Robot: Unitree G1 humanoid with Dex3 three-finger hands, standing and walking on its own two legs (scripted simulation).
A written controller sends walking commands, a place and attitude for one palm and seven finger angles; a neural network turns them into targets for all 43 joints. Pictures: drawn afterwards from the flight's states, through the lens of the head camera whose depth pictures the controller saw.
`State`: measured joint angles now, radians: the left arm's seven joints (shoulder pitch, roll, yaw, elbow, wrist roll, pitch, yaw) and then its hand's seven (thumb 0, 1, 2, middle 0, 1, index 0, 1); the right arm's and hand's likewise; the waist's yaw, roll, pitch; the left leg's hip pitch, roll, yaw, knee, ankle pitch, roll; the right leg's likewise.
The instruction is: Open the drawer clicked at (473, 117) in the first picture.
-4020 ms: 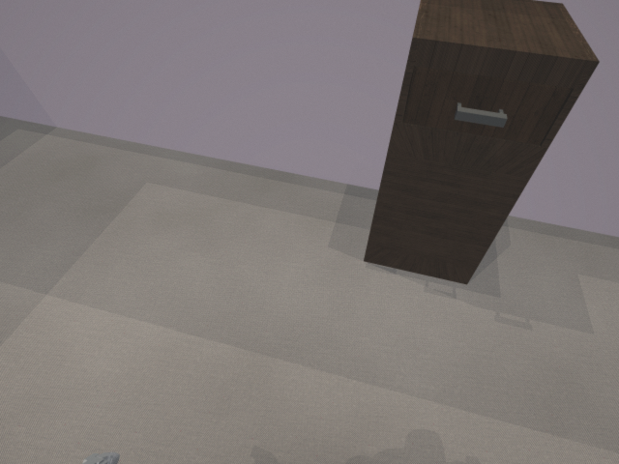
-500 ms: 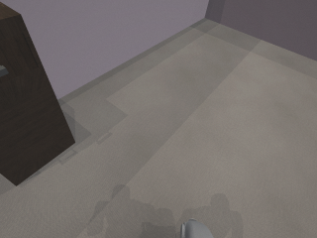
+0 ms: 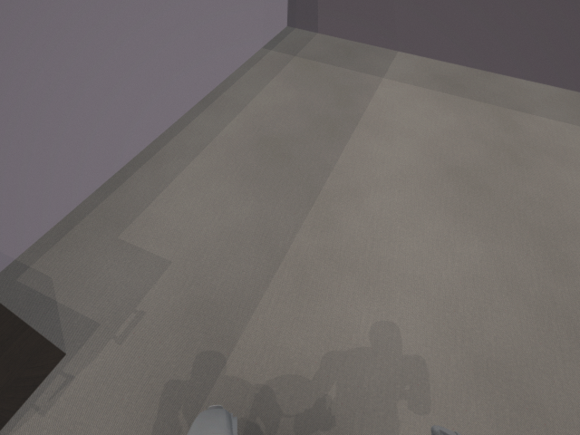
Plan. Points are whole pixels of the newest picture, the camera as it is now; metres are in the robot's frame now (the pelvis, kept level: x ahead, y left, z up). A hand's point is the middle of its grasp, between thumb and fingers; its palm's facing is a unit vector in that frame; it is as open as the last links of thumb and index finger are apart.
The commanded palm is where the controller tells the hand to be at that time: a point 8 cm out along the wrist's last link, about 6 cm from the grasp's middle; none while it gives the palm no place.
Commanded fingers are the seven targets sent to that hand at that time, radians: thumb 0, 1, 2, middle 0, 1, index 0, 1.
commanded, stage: walk to a spot facing it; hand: left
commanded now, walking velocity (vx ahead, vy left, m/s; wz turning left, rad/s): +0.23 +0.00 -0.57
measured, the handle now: out of the picture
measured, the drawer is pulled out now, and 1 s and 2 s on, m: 0.00 0.00 0.00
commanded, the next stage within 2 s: turn to face it in 0.34 s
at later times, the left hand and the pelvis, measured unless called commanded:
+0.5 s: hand (176, 353) +0.27 +0.22 -0.17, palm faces -0.24 -0.95 -0.18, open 7.4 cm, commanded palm none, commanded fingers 0.00 0.90 0.90 -0.20 -0.30 -0.20 -0.30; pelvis +0.14 +0.05 +0.01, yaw -17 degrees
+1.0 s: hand (181, 348) +0.29 +0.22 -0.19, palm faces -0.03 -0.98 -0.19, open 7.3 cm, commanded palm none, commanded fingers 0.00 0.90 0.90 -0.20 -0.30 -0.20 -0.30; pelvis +0.17 +0.04 -0.02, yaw -4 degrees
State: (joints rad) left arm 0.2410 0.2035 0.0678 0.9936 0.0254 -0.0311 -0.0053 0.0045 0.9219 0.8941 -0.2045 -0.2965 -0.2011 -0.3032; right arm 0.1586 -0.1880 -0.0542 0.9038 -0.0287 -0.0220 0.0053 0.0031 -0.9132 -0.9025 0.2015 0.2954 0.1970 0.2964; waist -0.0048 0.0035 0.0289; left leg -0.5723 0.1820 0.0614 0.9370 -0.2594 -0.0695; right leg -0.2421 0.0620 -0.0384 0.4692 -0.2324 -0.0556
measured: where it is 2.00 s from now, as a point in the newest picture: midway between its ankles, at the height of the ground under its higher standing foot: outside the picture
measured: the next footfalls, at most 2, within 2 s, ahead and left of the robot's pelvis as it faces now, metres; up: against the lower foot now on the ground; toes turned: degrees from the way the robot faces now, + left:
left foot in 0.12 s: +0.18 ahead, +0.15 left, +0.00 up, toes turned +5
right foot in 0.60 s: +0.19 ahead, -0.11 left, +0.00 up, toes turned -25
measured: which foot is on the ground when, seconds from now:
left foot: up 0.00-0.10, down 0.12-0.62, up 0.64-0.92, down 0.94-1.00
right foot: down 0.00-0.14, up 0.16-0.58, down 0.60-0.94, up 0.96-1.00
